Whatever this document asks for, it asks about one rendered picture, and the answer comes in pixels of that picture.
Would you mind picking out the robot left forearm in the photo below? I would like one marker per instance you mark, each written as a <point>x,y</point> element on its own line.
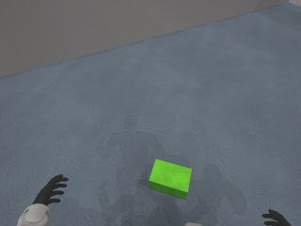
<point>34,215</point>

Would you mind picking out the left robot hand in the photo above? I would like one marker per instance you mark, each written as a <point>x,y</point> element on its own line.
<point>47,192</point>

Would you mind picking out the right robot hand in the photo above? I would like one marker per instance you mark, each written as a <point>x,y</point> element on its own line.
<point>280,220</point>

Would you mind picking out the carton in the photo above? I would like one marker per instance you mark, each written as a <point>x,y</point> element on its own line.
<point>170,179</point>

